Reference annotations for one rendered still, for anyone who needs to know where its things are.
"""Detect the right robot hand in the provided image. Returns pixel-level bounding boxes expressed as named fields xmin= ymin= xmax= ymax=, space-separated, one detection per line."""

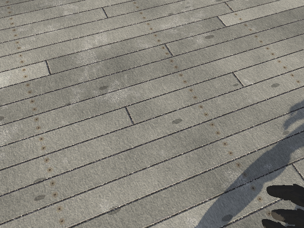
xmin=261 ymin=183 xmax=304 ymax=228

